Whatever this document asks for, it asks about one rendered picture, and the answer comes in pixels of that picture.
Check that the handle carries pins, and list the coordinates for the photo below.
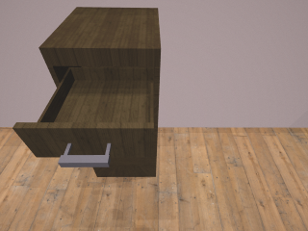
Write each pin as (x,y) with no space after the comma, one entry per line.
(67,160)

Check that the cabinet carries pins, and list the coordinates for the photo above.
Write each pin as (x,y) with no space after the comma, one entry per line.
(110,37)

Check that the drawer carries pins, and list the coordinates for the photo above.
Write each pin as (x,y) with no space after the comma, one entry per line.
(94,106)

